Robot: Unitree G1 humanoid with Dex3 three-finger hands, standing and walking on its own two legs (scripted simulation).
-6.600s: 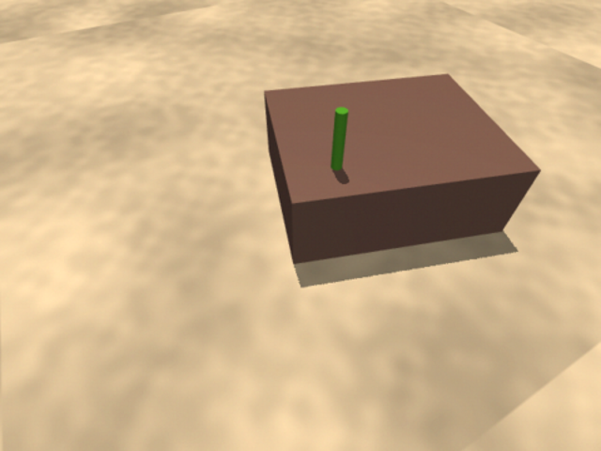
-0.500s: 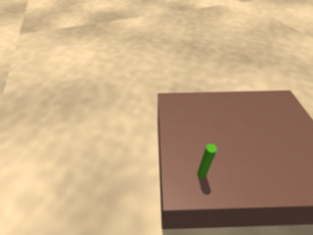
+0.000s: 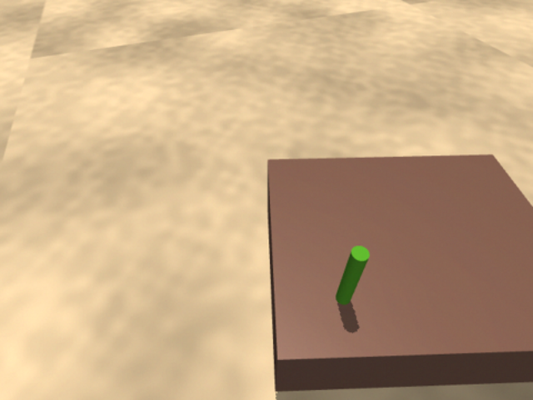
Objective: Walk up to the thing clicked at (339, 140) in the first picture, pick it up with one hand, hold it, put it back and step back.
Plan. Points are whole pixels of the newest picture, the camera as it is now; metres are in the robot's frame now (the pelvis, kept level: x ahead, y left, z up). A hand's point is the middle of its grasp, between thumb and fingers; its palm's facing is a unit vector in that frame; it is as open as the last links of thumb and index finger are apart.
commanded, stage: stand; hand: right
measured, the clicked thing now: (350, 277) +0.47 -0.21 -0.30
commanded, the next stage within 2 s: go down in 0.18 s
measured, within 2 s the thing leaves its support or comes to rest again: neither
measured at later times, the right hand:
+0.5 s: hand out of the picture +0.14 -0.25 -0.16, palm faces +0.05 +0.95 -0.31, open 10.5 cm
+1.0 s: hand out of the picture +0.15 -0.27 -0.16, palm faces +0.06 +0.94 -0.32, open 17.3 cm
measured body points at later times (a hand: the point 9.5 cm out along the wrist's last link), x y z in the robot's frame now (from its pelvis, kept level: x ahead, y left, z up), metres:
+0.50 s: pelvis -0.02 +0.01 -0.01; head +0.04 +0.00 +0.43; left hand +0.09 +0.28 -0.13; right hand +0.14 -0.30 -0.14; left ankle -0.04 +0.13 -0.75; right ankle +0.02 -0.12 -0.75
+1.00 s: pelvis +0.00 +0.01 -0.04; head +0.06 +0.00 +0.41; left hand +0.15 +0.26 -0.14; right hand +0.14 -0.32 -0.14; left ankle -0.04 +0.13 -0.75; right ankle +0.02 -0.12 -0.75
